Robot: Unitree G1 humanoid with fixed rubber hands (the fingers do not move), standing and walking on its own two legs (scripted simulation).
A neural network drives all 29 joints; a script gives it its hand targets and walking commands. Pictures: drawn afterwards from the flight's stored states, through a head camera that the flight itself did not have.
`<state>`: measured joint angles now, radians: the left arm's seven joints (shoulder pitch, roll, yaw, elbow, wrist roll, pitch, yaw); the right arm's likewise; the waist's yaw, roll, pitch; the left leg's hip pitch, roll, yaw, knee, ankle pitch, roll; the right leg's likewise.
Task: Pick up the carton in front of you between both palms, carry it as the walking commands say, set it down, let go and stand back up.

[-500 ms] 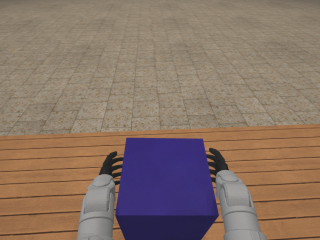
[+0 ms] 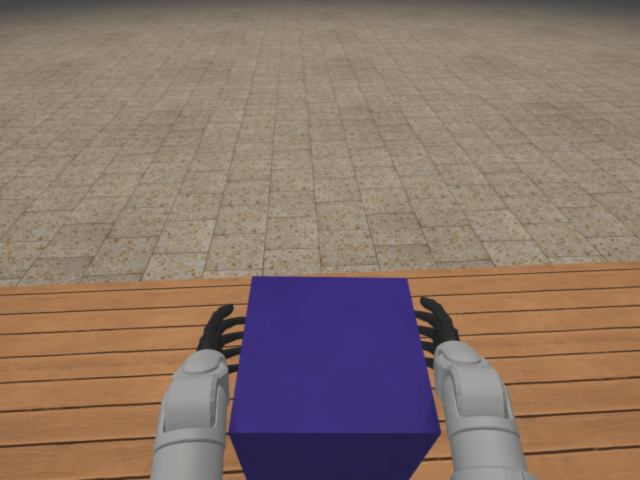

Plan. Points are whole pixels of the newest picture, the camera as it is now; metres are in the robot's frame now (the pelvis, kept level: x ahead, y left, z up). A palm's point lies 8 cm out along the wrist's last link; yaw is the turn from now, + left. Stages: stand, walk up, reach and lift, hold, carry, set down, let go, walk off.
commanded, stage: hold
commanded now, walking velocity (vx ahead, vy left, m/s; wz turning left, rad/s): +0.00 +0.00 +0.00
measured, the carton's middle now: (327, 389) +0.28 +0.00 -0.02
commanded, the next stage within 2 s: carry in 0.68 s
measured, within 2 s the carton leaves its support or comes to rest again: neither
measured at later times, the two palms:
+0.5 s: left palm (211, 361) +0.28 +0.15 +0.05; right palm (444, 353) +0.29 -0.15 +0.05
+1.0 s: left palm (241, 308) +0.35 +0.12 +0.08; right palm (461, 306) +0.34 -0.18 +0.08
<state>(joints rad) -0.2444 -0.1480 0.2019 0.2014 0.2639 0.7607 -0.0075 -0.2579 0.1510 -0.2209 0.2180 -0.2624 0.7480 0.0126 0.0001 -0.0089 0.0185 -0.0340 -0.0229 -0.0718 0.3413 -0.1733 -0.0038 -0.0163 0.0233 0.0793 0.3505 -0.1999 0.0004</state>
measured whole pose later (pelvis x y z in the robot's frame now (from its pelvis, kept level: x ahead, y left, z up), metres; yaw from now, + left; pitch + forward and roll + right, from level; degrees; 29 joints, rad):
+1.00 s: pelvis +0.06 -0.02 +0.00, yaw -1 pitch +4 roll +2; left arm -0.19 -0.14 0.10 -0.09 0.15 1.00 0.07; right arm -0.19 0.10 -0.14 -0.10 -0.12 1.01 -0.05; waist 0.00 -0.02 -0.17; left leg -0.41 0.03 0.08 0.74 -0.43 0.00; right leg -0.18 -0.02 -0.04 0.38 -0.28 -0.03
